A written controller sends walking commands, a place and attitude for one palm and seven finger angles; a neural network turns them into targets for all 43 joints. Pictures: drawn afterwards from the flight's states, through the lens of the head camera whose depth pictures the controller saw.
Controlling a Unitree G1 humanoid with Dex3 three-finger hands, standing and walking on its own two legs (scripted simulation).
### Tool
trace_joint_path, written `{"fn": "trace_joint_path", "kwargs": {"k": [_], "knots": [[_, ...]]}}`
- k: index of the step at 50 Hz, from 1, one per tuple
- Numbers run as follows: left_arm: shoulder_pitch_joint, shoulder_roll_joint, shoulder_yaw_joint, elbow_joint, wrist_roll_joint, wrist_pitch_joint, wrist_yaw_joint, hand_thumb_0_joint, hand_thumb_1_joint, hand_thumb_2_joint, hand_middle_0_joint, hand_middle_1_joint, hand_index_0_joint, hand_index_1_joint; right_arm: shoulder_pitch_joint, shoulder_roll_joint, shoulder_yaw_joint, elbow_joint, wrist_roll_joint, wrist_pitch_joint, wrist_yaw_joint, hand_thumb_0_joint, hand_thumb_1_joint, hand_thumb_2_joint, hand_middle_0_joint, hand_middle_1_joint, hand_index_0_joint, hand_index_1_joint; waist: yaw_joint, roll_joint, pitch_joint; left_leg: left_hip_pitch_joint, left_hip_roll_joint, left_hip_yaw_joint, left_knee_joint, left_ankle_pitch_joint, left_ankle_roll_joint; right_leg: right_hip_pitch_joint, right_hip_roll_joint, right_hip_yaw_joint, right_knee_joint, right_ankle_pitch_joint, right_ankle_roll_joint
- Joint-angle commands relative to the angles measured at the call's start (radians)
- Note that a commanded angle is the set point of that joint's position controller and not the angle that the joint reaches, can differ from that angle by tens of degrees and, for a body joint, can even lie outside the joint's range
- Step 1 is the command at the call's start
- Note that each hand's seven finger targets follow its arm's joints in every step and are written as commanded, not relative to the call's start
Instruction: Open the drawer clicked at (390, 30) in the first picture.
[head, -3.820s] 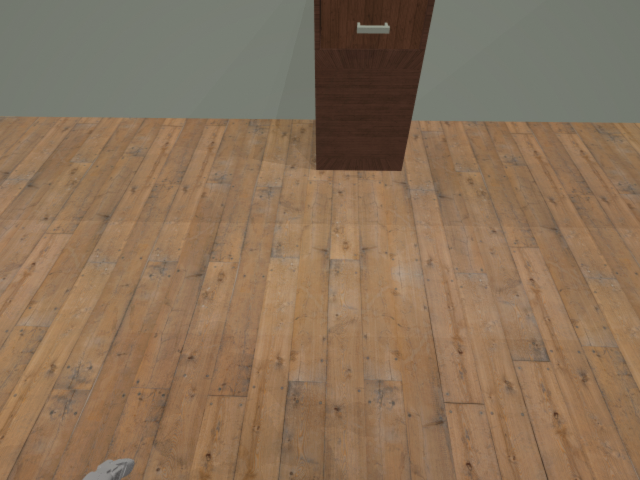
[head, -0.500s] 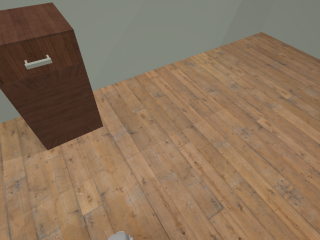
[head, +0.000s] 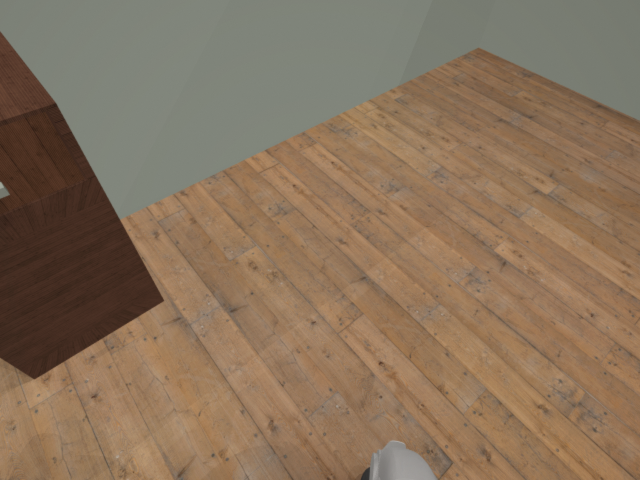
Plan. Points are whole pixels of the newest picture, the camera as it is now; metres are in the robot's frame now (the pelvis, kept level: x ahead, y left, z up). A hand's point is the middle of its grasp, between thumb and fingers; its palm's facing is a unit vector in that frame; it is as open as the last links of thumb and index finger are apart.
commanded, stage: walk to a spot facing it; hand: left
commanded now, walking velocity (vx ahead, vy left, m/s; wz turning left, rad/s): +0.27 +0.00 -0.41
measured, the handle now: out of the picture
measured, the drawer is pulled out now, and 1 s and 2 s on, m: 0.00 0.00 0.00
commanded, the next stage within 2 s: turn to face it in 0.02 s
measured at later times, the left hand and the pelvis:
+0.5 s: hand (219, 392) +0.27 +0.17 -0.18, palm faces +0.11 -0.98 -0.17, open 7.3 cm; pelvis +0.18 -0.01 -0.01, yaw +6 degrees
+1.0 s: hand (190, 399) +0.25 +0.21 -0.16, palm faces +0.36 -0.88 -0.30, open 7.4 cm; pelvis +0.22 -0.04 -0.01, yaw +22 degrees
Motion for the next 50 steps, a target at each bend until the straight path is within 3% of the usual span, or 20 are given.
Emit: {"fn": "trace_joint_path", "kwargs": {"k": [1,3,5,6,7,8,11,14,23,25,26,27,28,29,31,34,43,48,49,50], "knots": [[-0.121,-0.002,-0.002,-0.109,-0.004,-0.036,-0.007,0.000,0.900,0.900,-0.200,-0.300,-0.200,-0.300,0.087,-0.176,-0.040,-0.011,-0.002,-0.010,-0.011,0.000,-0.900,-0.900,0.200,0.300,0.200,0.300,-0.017,0.148,0.077,0.019,0.278,-0.067,-0.035,0.607,0.099,-0.004,0.044,-0.050,-0.138,-0.026,-0.039],[-0.023,0.019,0.004,-0.084,-0.001,-0.047,-0.004,0.000,0.900,0.900,-0.200,-0.300,-0.200,-0.300,0.074,-0.201,-0.045,-0.016,0.001,-0.005,-0.013,0.000,-0.900,-0.900,0.200,0.300,0.200,0.300,0.029,0.140,0.004,0.031,0.275,-0.041,0.127,0.857,0.086,0.161,0.106,-0.094,-0.185,-0.063,-0.070],[0.252,0.095,0.028,-0.009,0.005,-0.064,0.006,0.000,0.900,0.900,-0.200,-0.300,-0.200,-0.300,0.015,-0.222,-0.048,-0.036,0.016,-0.005,-0.005,0.000,-0.900,-0.900,0.200,0.300,0.200,0.300,0.170,0.088,-0.143,-0.124,0.224,0.001,0.499,0.809,0.029,0.545,0.106,-0.077,-0.276,0.074,-0.097],[0.342,0.212,0.054,0.011,0.006,-0.077,0.021,0.000,0.900,0.900,-0.200,-0.300,-0.200,-0.300,0.058,-0.146,-0.038,-0.061,0.033,-0.007,0.001,0.000,-0.900,-0.900,0.200,0.300,0.200,0.300,0.178,-0.140,-0.269,-0.439,0.096,-0.022,0.835,0.172,-0.014,0.839,-0.174,0.293,-0.305,0.309,-0.193],[0.369,0.262,0.052,0.026,-0.023,-0.076,0.028,0.000,0.900,0.900,-0.200,-0.300,-0.200,-0.300,0.043,-0.120,-0.029,-0.077,0.035,-0.004,-0.007,0.000,-0.900,-0.900,0.200,0.300,0.200,0.300,0.148,-0.166,-0.311,-0.584,-0.008,-0.147,1.091,-0.284,-0.029,0.877,-0.342,0.526,-0.389,0.636,-0.298],[0.292,0.242,0.047,0.003,-0.024,-0.082,0.039,0.000,0.900,0.900,-0.200,-0.300,-0.200,-0.300,0.031,-0.123,-0.029,-0.077,0.029,0.001,-0.008,0.000,-0.900,-0.900,0.200,0.300,0.200,0.300,0.134,-0.154,-0.323,-0.582,0.039,-0.285,1.109,-0.208,-0.019,0.789,-0.332,0.452,-0.413,0.636,-0.281],[0.072,0.105,0.001,-0.042,-0.017,-0.083,0.055,0.000,0.900,0.900,-0.200,-0.300,-0.200,-0.300,-0.014,-0.095,-0.022,-0.057,0.013,0.043,-0.009,0.000,-0.900,-0.900,0.200,0.300,0.200,0.300,0.028,-0.005,-0.080,-0.530,0.106,-0.318,0.999,-0.062,-0.020,0.382,-0.252,0.192,-0.496,0.428,-0.184],[-0.022,0.080,-0.016,-0.060,-0.008,-0.080,0.056,0.000,0.900,0.900,-0.200,-0.300,-0.200,-0.300,0.065,-0.063,-0.011,-0.040,0.013,0.076,-0.002,0.000,-0.900,-0.900,0.200,0.300,0.200,0.300,-0.041,-0.071,-0.076,-0.419,0.090,-0.286,0.788,-0.033,-0.034,0.245,-0.200,0.028,-0.528,0.338,-0.140],[-0.010,0.163,0.019,-0.111,-0.009,-0.032,0.055,0.000,0.900,0.900,-0.200,-0.300,-0.200,-0.300,-0.184,-0.150,-0.027,-0.196,0.007,0.085,0.032,0.000,-0.900,-0.900,0.200,0.300,0.200,0.300,0.023,-0.120,-0.023,-0.423,0.048,-0.197,0.432,0.030,-0.035,0.374,-0.240,-0.052,-0.415,0.221,-0.102],[-0.012,0.168,0.025,-0.127,-0.015,-0.020,0.053,0.000,0.900,0.900,-0.200,-0.300,-0.200,-0.300,-0.119,-0.200,-0.042,-0.199,0.002,0.082,0.035,0.000,-0.900,-0.900,0.200,0.300,0.200,0.300,-0.016,0.004,-0.069,-0.271,0.029,-0.197,0.258,0.185,-0.023,0.346,-0.203,-0.104,-0.230,0.149,-0.049],[0.005,0.134,0.025,-0.152,-0.023,-0.013,0.048,0.000,0.900,0.900,-0.200,-0.300,-0.200,-0.300,-0.063,-0.285,-0.062,-0.206,-0.006,0.074,0.032,0.000,-0.900,-0.900,0.200,0.300,0.200,0.300,-0.038,0.239,-0.105,-0.174,0.162,-0.431,0.134,0.435,0.054,0.219,-0.097,-0.141,-0.015,-0.072,0.020],[-0.006,0.094,0.012,-0.199,-0.029,-0.009,0.044,0.000,0.900,0.900,-0.200,-0.300,-0.200,-0.300,-0.023,-0.378,-0.079,-0.217,-0.007,0.073,0.025,0.000,-0.900,-0.900,0.200,0.300,0.200,0.300,-0.053,0.435,-0.120,-0.118,0.380,-0.726,0.031,0.694,0.205,0.050,0.024,-0.108,0.243,-0.554,0.078],[-0.044,0.115,0.010,-0.209,-0.014,0.000,0.053,0.000,0.900,0.900,-0.200,-0.300,-0.200,-0.300,-0.020,-0.374,-0.078,-0.204,0.000,0.076,0.014,0.000,-0.900,-0.900,0.200,0.300,0.200,0.300,-0.066,0.309,-0.175,-0.125,0.372,-0.761,0.011,0.517,0.229,0.034,0.029,0.035,0.361,-0.536,0.062],[-0.078,0.108,0.013,-0.219,-0.015,-0.003,0.050,0.000,0.900,0.900,-0.200,-0.300,-0.200,-0.300,-0.068,-0.369,-0.079,-0.228,0.001,0.074,0.007,0.000,-0.900,-0.900,0.200,0.300,0.200,0.300,-0.044,0.243,-0.149,-0.140,0.340,-0.752,0.022,0.420,0.222,-0.038,0.017,0.069,0.413,-0.460,0.064],[-0.049,0.117,0.024,-0.196,-0.012,-0.006,0.039,0.000,0.900,0.900,-0.200,-0.300,-0.200,-0.300,-0.174,-0.318,-0.064,-0.264,0.001,0.068,0.003,0.000,-0.900,-0.900,0.200,0.300,0.200,0.300,-0.004,0.166,-0.130,-0.195,0.243,-0.609,0.020,0.348,0.172,-0.015,-0.001,0.095,0.401,-0.304,0.072],[0.006,0.121,0.026,-0.176,-0.016,0.005,0.037,0.000,0.900,0.900,-0.200,-0.300,-0.200,-0.300,-0.213,-0.314,-0.063,-0.282,0.007,0.062,0.002,0.000,-0.900,-0.900,0.200,0.300,0.200,0.300,0.015,0.137,-0.163,-0.192,0.187,-0.517,0.011,0.374,0.156,0.041,0.005,0.092,0.327,-0.234,0.083],[-0.047,0.121,0.019,-0.231,-0.024,0.012,0.047,0.000,0.900,0.900,-0.200,-0.300,-0.200,-0.300,-0.186,-0.352,-0.092,-0.274,0.004,0.086,0.012,0.000,-0.900,-0.900,0.200,0.300,0.200,0.300,-0.019,0.154,-0.145,-0.181,0.174,-0.632,0.031,0.347,0.188,0.106,0.051,0.095,0.075,-0.293,0.091],[0.056,0.133,0.018,-0.225,-0.030,0.004,0.052,0.000,0.900,0.900,-0.200,-0.300,-0.200,-0.300,-0.256,-0.360,-0.102,-0.298,0.005,0.103,0.019,0.000,-0.900,-0.900,0.200,0.300,0.200,0.300,0.030,0.176,-0.146,-0.333,0.108,-0.669,0.077,0.277,0.144,0.343,0.100,0.070,-0.211,-0.198,0.065],[0.105,0.155,0.022,-0.216,-0.028,-0.002,0.054,0.000,0.900,0.900,-0.200,-0.300,-0.200,-0.300,-0.281,-0.346,-0.101,-0.308,0.012,0.106,0.023,0.000,-0.900,-0.900,0.200,0.300,0.200,0.300,0.058,0.142,-0.144,-0.420,0.073,-0.645,0.128,0.216,0.109,0.457,0.085,0.075,-0.358,-0.111,0.058],[0.137,0.217,0.034,-0.221,-0.014,-0.012,0.061,0.000,0.900,0.900,-0.200,-0.300,-0.200,-0.300,-0.269,-0.287,-0.095,-0.320,0.019,0.108,0.028,0.000,-0.900,-0.900,0.200,0.300,0.200,0.300,0.073,-0.039,-0.151,-0.570,-0.024,-0.555,0.297,0.055,0.038,0.577,-0.077,0.232,-0.539,-0.193,0.005]]}}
